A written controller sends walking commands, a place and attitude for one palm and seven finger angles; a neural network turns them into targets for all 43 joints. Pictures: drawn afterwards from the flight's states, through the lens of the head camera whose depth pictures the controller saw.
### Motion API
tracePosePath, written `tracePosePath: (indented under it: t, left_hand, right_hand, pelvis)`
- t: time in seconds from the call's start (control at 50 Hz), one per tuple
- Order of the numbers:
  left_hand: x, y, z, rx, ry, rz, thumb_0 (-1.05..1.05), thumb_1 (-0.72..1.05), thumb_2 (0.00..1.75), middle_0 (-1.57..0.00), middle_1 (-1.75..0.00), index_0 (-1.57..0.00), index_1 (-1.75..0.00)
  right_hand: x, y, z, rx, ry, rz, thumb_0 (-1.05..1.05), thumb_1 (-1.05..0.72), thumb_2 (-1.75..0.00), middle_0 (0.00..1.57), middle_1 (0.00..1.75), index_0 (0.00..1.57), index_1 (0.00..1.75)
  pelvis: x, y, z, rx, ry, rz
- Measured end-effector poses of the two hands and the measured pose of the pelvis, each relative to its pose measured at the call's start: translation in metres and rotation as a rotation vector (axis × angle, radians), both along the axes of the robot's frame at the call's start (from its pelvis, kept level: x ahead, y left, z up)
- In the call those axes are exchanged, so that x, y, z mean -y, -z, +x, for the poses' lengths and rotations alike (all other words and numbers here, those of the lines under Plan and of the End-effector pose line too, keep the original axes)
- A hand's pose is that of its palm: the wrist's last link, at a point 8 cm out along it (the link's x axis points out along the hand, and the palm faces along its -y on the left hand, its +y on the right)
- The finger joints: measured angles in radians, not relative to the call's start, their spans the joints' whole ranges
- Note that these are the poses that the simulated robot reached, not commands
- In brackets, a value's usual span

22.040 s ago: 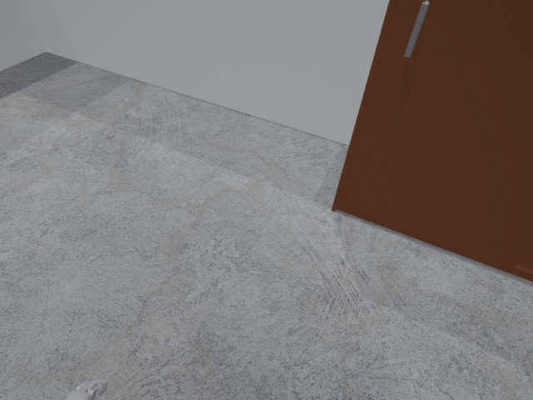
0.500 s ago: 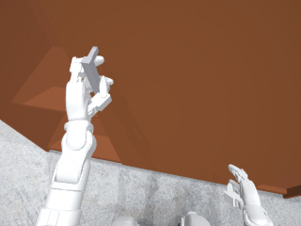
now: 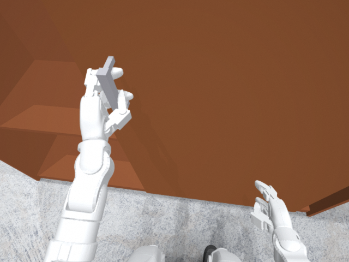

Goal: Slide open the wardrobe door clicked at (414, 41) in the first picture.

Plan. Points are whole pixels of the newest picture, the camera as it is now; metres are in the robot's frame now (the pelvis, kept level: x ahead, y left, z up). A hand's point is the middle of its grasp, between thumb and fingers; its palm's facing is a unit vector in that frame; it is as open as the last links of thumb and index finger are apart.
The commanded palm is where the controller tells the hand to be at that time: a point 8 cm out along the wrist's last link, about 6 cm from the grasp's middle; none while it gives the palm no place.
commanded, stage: step sideways, sliding the door along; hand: left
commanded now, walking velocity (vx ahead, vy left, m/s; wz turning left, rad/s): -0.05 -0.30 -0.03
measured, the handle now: (116, 92) +0.41 +0.17 +0.14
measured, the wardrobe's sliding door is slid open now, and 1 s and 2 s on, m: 0.68 0.69 0.69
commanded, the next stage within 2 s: stop walking and hold the door there in 0.62 s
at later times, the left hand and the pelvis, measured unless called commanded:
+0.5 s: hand (135, 107) +0.37 +0.12 +0.15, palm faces +0.45 -0.89 -0.10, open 6.5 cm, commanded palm +0.33 +0.09 +0.14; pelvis -0.02 -0.11 +0.00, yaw -1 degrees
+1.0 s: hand (131, 108) +0.37 +0.13 +0.14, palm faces +0.52 -0.81 -0.28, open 6.5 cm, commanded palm +0.32 +0.16 +0.13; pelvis +0.00 -0.17 +0.00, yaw -5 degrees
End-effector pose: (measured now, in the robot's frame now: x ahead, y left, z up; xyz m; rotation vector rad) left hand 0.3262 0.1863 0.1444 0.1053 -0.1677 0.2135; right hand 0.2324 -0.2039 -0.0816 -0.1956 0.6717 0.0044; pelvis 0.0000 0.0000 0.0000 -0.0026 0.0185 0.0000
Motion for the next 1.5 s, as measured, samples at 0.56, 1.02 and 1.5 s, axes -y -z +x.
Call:
tracePosePath:
  t: [0.56, 1.02, 1.5]
  left_hand:
    - [0.024, -0.004, -0.002, -0.045, -0.253, -0.021, 0.0, 0.81, 0.87, -0.35, -1.34, -0.08, -1.36]
    - [0.021, -0.012, -0.005, -0.14, -0.361, 0.15, -0.05, 0.69, 0.84, -0.38, -1.3, -0.21, -1.32]
    - [0.019, -0.016, -0.005, -0.181, -0.289, 0.099, -0.03, 0.73, 0.82, -0.34, -1.29, -0.24, -1.35]
  right_hand:
    - [0.149, 0.001, -0.06, -0.095, 0.091, -0.103, 0.01, -0.9, -0.9, 0.2, 0.3, 0.2, 0.3]
    - [0.234, 0.004, -0.08, -0.04, 0.248, -0.075, 0.01, -0.9, -0.9, 0.2, 0.3, 0.2, 0.3]
    - [0.212, 0.005, -0.204, -0.163, 0.399, -0.076, 0.01, -0.9, -0.9, 0.2, 0.3, 0.21, 0.31]
  pelvis:
    - [0.113, -0.002, -0.019, -0.003, -0.006, -0.043]
    - [0.168, 0.004, -0.005, 0.035, 0.083, -0.01]
    - [0.151, -0.01, -0.026, 0.036, 0.179, -0.013]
